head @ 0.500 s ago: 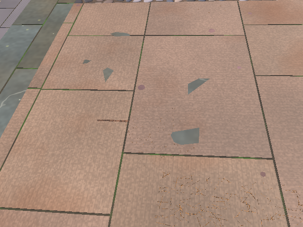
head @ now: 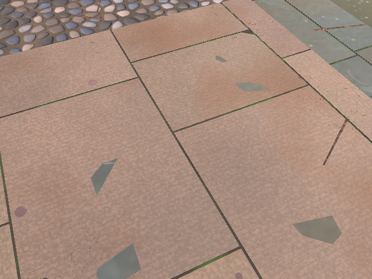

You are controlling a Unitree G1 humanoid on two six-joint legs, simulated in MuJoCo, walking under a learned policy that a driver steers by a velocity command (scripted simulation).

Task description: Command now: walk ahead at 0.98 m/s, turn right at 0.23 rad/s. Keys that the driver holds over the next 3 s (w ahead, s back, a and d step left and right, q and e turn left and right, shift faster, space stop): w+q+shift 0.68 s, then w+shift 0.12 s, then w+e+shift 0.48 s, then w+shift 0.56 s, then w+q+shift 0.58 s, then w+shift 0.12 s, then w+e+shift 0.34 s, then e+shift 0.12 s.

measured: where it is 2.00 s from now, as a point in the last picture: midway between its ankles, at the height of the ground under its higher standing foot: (93, 63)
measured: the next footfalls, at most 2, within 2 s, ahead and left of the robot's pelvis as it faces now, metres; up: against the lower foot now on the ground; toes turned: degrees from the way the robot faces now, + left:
right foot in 0.20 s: +0.38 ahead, -0.14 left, +0.00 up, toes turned +2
left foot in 0.64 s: +0.76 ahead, +0.12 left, +0.00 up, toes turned +29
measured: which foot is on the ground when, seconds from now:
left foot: down 0.00-0.20, up 0.22-0.62, down 0.64-1.00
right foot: up 0.00-0.18, down 0.20-0.64, up 0.66-1.00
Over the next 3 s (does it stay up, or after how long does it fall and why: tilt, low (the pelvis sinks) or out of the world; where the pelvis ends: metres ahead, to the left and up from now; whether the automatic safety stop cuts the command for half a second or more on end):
stays up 2.67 0.86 -0.02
